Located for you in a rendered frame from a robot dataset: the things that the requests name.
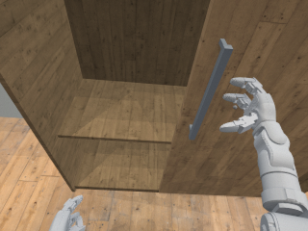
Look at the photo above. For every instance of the robot right hand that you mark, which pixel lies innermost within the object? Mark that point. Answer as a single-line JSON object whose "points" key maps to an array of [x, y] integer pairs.
{"points": [[261, 105]]}

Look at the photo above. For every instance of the robot right upper arm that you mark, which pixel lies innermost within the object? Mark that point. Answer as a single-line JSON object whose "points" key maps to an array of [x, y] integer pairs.
{"points": [[272, 221]]}

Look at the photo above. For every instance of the handle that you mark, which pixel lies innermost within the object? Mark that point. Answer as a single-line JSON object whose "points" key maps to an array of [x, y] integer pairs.
{"points": [[221, 63]]}

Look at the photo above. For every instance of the robot left hand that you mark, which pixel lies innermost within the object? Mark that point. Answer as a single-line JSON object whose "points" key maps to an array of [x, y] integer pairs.
{"points": [[64, 219]]}

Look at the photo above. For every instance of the wardrobe door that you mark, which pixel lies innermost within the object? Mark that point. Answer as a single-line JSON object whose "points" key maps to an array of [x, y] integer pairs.
{"points": [[270, 43], [303, 178]]}

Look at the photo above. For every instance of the robot right forearm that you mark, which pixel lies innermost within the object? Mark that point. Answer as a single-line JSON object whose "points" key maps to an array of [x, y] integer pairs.
{"points": [[281, 190]]}

